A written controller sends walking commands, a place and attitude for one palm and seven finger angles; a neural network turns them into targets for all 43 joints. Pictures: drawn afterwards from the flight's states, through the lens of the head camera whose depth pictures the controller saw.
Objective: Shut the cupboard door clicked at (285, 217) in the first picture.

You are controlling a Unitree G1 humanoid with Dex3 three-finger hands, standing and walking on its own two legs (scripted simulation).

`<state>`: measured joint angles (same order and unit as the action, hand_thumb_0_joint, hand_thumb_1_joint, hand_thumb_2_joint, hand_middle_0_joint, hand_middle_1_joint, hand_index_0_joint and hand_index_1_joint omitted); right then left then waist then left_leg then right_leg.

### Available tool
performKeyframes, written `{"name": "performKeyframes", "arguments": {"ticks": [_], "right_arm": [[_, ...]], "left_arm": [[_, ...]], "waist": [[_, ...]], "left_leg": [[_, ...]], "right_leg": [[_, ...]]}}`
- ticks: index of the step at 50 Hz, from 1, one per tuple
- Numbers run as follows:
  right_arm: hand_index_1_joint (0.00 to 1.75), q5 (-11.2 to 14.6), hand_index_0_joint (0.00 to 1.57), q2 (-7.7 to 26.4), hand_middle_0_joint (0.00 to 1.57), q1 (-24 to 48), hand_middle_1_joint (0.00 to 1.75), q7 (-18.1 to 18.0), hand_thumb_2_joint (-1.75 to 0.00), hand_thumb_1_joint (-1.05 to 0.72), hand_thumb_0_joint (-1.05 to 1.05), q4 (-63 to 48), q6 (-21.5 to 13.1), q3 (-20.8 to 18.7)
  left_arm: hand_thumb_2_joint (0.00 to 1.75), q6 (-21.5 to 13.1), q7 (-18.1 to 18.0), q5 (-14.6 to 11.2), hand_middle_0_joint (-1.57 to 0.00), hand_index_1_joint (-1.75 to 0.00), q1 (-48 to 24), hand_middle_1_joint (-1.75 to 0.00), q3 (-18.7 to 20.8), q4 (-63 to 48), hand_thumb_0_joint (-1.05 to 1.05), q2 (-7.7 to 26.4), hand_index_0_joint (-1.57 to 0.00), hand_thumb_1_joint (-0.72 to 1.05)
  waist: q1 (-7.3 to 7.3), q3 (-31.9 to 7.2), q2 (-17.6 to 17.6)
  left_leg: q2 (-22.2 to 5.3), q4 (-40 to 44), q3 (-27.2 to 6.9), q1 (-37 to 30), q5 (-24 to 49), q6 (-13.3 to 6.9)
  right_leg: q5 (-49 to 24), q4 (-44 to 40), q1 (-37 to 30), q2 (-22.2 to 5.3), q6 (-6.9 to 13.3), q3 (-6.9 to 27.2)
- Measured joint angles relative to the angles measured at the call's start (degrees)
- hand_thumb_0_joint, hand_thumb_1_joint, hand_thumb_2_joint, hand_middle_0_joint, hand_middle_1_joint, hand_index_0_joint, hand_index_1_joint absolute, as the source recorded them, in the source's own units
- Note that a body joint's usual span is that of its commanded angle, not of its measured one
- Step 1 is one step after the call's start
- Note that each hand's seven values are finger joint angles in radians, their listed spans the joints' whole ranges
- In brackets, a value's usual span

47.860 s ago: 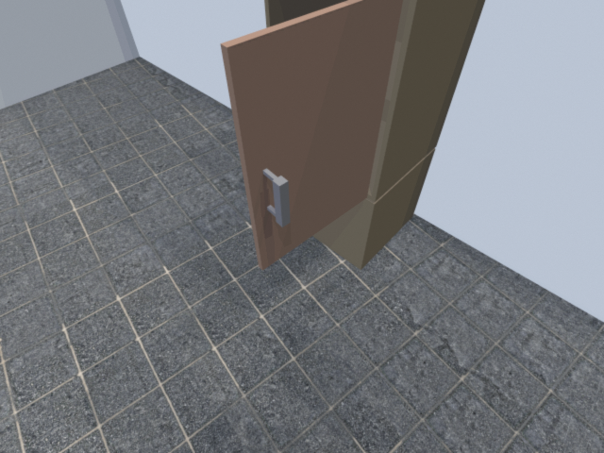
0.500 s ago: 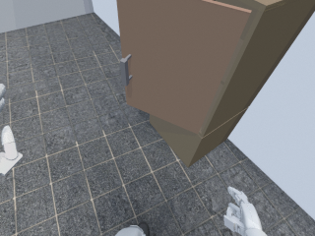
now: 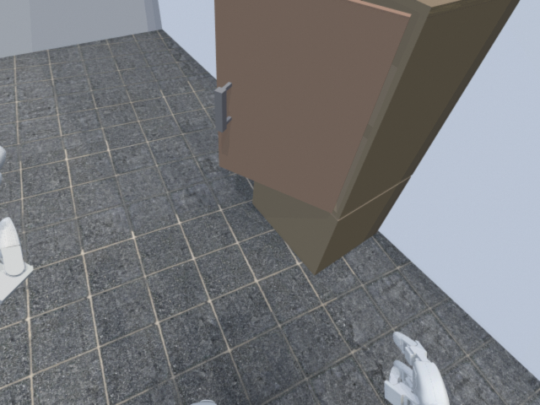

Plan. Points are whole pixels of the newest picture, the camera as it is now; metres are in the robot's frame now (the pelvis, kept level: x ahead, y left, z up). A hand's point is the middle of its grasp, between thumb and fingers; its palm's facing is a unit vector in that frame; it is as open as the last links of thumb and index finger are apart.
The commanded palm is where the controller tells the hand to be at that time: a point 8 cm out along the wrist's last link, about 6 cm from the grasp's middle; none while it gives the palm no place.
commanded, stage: stop stepping back and stand still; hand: left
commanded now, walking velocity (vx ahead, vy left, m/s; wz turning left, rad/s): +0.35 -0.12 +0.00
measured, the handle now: (224, 106) +0.85 +0.16 -0.06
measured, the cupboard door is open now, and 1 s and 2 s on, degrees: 28 28 28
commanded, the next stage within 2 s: let the arm hang, fingers relaxed in 0.60 s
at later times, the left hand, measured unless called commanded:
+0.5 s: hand out of the picture +0.20 +0.29 +0.16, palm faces +0.44 -0.83 -0.36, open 7.4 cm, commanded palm +0.12 +0.32 +0.19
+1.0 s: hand out of the picture +0.05 +0.20 -0.17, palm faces +0.04 -0.99 -0.16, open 7.1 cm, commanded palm none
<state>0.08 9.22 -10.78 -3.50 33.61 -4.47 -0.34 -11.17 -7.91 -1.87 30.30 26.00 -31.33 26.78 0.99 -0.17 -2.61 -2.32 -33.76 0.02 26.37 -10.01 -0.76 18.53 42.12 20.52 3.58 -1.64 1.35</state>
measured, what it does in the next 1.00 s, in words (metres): steps on the spot: right foot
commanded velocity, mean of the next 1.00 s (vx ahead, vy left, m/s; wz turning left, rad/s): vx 0.06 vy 0.01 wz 0.00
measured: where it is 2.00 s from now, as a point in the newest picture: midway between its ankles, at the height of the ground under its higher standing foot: outside the picture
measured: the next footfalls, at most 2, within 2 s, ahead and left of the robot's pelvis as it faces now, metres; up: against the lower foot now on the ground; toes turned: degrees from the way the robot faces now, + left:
right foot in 0.08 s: -0.04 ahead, -0.08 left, +0.00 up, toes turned -2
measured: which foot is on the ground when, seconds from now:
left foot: down 0.00-1.00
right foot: up 0.00-0.06, down 0.08-1.00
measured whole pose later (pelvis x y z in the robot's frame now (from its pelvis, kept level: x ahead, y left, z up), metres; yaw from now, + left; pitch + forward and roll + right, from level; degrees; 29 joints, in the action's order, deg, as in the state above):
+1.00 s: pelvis +0.00 +0.02 +0.00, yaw +0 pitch -2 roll +0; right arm -1.4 12.9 -12.1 0.1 51.0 1.3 0.6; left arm 4.0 -1.9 1.2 21.6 1.4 44.8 10.3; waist 0.7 -0.5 -3.6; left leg 0.9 -34.3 2.5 21.9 -10.6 -2.5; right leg 25.3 33.7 6.5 1.2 1.3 -1.6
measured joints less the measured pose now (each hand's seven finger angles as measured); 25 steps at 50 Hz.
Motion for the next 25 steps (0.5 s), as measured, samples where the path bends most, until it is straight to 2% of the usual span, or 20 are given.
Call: {"name": "performKeyframes", "arguments": {"ticks": [2, 4, 6, 9, 16, 21, 25], "right_arm": [[0.30, 0.2, 0.21, -0.9, 0.20, -1.6, 0.30, 0.6, -0.90, -0.90, 0.02, -0.6, -0.9, 0.9], [0.30, 0.3, 0.21, -1.7, 0.20, -2.4, 0.30, 0.9, -0.90, -0.90, 0.02, -0.5, -1.3, 1.7], [0.30, 0.1, 0.21, -1.2, 0.20, -2.3, 0.30, 0.9, -0.90, -0.90, 0.01, 0.8, -0.7, 1.9], [0.30, 0.2, 0.21, 0.0, 0.20, -4.0, 0.30, 0.6, -0.90, -0.90, 0.01, 3.2, 0.2, 1.9], [0.30, 0.6, 0.21, 3.7, 0.20, -8.5, 0.30, -0.9, -0.90, -0.90, 0.02, 6.8, 2.5, 0.5], [0.30, 0.7, 0.20, 4.5, 0.20, -7.6, 0.30, -1.6, -0.90, -0.90, 0.02, 6.8, 1.9, -0.1], [0.30, 0.1, 0.20, 2.2, 0.20, -4.3, 0.30, -1.6, -0.90, -0.90, 0.02, 3.8, -0.5, 0.3]], "left_arm": [[0.89, -0.7, 0.0, -0.2, -0.21, -0.31, 2.5, -0.30, 1.2, -2.7, 0.02, 0.6, -0.21, 0.89], [0.89, -1.3, -0.3, -0.4, -0.21, -0.31, 4.4, -0.30, 2.9, -4.2, 0.02, 1.2, -0.21, 0.89], [0.89, -1.3, -0.5, -0.9, -0.21, -0.31, 3.9, -0.30, 2.0, -3.0, 0.02, -0.2, -0.21, 0.89], [0.89, 0.4, -1.2, -1.4, -0.21, -0.31, 2.1, -0.30, -0.2, 0.5, 0.02, -1.5, -0.21, 0.89], [0.89, 3.1, -1.7, -0.6, -0.21, -0.31, -1.0, -0.30, -3.9, 9.0, 0.02, -5.0, -0.21, 0.89], [0.89, 2.7, -1.4, 0.2, -0.20, -0.31, -5.1, -0.30, -4.7, 10.0, 0.02, -5.8, -0.21, 0.89], [0.90, 1.5, -1.2, 0.1, -0.20, -0.31, -5.2, -0.30, -2.0, 7.0, 0.02, -3.5, -0.20, 0.89]], "waist": [[0.01, -2.0, 0.3], [-0.56, -3.9, -0.5], [-0.47, -3.3, 1.6], [-0.64, -3.6, 3.1], [-0.08, -7.2, 3.6], [0.38, -4.7, 1.4], [1.32, -0.8, -0.6]], "left_leg": [[-0.5, -0.2, 0.1, 1.8, 0.3, 0.3], [-0.4, -0.6, 1.4, 3.6, 0.0, 0.9], [-1.1, -0.2, 0.6, 3.0, 0.4, 1.2], [-0.8, 0.3, 0.1, 0.6, -0.3, 0.9], [0.1, -3.0, 0.1, -3.0, -2.3, 0.1], [1.2, -4.2, 0.7, -3.5, -1.5, -0.8], [1.9, 1.0, 2.3, -3.5, 1.4, -1.4]], "right_leg": [[2.4, -4.3, -4.9, 0.0, 0.7, -1.1], [7.2, -11.0, -8.5, -0.6, 2.7, -0.7], [5.4, -12.0, -9.2, 0.4, 3.8, -1.2], [3.3, -12.4, -11.4, 0.3, 3.5, -1.6], [5.8, -11.2, -16.4, -0.6, 2.7, -1.8], [7.4, -9.1, -16.7, -1.9, 1.7, -1.7], [6.7, -7.7, -12.6, -2.0, 2.2, -0.8]]}}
